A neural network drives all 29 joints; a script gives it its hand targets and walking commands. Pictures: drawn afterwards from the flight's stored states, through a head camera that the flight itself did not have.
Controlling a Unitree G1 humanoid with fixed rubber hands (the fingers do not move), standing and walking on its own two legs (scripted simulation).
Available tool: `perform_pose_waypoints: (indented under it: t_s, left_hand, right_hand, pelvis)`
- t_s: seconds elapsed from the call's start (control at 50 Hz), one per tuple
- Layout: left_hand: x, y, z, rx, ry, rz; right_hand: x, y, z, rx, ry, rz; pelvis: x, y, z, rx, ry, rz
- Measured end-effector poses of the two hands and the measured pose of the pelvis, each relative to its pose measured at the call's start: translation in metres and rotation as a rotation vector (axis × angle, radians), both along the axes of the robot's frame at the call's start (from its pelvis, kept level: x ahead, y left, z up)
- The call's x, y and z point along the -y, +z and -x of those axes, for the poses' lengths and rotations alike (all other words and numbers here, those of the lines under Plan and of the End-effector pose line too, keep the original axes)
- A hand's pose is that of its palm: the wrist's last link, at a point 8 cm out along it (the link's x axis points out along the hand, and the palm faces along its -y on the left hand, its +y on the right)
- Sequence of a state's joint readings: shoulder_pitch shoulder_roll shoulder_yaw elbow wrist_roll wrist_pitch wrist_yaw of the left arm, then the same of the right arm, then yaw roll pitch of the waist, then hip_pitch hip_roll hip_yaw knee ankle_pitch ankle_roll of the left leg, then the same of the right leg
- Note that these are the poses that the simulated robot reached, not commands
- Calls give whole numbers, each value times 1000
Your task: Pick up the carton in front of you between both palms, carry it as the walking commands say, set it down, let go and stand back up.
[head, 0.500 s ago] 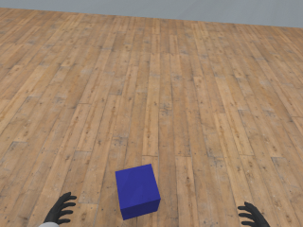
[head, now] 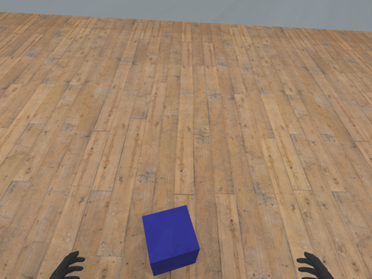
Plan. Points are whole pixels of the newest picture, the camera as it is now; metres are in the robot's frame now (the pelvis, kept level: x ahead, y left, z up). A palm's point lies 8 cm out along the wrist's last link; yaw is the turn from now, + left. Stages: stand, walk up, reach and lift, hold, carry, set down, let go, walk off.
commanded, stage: stand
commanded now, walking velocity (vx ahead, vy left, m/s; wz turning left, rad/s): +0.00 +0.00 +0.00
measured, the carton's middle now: (169, 240) +0.39 +0.06 -0.65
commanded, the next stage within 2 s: none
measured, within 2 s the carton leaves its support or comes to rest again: neither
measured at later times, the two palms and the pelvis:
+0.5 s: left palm out of the picture +0.08 +0.29 -0.11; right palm out of the picture +0.08 -0.31 -0.08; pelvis -0.02 +0.00 +0.01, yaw +0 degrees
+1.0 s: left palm out of the picture +0.06 +0.30 -0.11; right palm out of the picture +0.07 -0.32 -0.09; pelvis -0.03 -0.01 +0.01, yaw +0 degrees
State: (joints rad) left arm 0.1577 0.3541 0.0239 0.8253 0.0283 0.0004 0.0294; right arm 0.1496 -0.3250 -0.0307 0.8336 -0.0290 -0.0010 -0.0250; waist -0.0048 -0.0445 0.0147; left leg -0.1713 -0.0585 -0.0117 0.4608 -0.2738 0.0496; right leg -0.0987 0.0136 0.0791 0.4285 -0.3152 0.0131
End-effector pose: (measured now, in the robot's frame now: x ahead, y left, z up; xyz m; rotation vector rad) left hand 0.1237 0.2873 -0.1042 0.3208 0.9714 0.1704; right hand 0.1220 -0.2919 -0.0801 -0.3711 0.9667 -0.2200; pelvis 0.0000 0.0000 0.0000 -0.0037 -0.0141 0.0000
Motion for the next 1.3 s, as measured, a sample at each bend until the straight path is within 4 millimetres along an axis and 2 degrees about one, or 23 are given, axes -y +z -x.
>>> perform_pose_waypoints:
  t_s: [0.36,0.62,1.3]
  left_hand:
    - [-4,-2,34,-71,0,-13]
    - [-6,-2,50,-108,2,-23]
    - [-10,0,62,-150,24,-39]
  right_hand:
    - [14,-1,31,-57,-33,7]
    - [21,-4,47,-93,-42,5]
    - [30,-8,56,-137,-46,5]
  pelvis:
    - [2,5,15,22,-7,-1]
    - [5,6,24,27,-7,0]
    - [10,8,28,26,-2,0]
